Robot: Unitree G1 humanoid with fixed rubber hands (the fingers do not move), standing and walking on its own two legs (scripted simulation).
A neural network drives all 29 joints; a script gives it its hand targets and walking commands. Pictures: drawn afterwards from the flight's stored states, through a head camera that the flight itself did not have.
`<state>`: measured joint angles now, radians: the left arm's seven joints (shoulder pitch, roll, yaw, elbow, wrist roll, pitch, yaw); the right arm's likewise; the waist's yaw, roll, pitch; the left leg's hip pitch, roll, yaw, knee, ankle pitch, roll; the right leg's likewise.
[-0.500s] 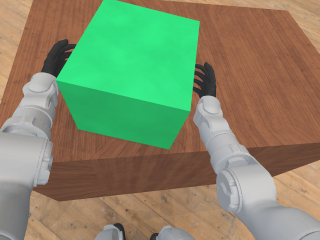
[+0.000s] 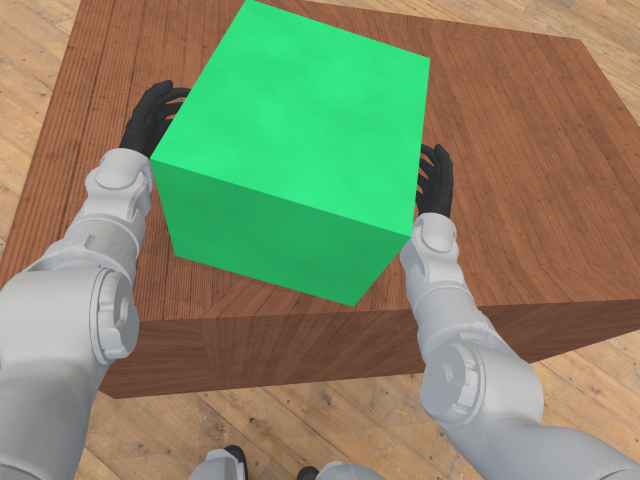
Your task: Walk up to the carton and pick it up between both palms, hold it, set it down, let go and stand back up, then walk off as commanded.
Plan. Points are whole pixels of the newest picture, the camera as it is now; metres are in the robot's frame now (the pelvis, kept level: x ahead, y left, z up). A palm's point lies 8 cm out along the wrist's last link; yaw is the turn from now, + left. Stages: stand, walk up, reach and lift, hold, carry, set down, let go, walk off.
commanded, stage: reach and lift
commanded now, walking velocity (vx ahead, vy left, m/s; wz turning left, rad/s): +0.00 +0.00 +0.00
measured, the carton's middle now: (302, 157) +0.52 -0.04 +0.02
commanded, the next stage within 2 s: none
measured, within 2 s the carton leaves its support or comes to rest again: leaves its support in 1.34 s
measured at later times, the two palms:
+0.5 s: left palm (144, 147) +0.49 +0.16 +0.07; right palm (434, 212) +0.40 -0.19 +0.06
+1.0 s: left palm (145, 150) +0.48 +0.16 +0.07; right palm (437, 217) +0.39 -0.20 +0.06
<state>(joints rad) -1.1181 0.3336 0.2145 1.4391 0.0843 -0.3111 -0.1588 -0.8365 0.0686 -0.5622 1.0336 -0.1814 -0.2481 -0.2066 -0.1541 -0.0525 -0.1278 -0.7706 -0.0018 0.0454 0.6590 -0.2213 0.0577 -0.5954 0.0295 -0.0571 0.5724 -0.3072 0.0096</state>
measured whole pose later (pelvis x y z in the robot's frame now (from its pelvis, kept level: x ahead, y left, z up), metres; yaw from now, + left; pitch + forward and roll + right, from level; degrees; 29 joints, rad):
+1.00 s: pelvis +0.00 +0.01 +0.01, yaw +0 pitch +21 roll -5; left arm -1.10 0.30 0.18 1.44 0.10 -0.38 -0.12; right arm -0.78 0.05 -0.57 1.03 -0.18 -0.35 -0.15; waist -0.14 -0.03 -0.16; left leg -0.77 0.00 0.04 0.55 -0.15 0.06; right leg -0.57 0.04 -0.06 0.41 -0.21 0.02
